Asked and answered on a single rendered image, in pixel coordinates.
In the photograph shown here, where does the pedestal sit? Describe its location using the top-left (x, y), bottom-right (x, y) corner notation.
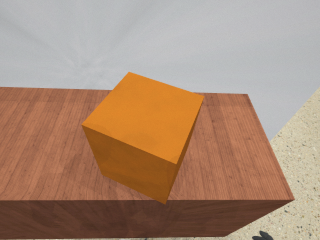
top-left (0, 87), bottom-right (295, 240)

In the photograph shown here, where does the carton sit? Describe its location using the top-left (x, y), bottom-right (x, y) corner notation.
top-left (81, 72), bottom-right (205, 204)

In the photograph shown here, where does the right robot hand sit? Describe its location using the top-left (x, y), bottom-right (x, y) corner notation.
top-left (252, 230), bottom-right (274, 240)

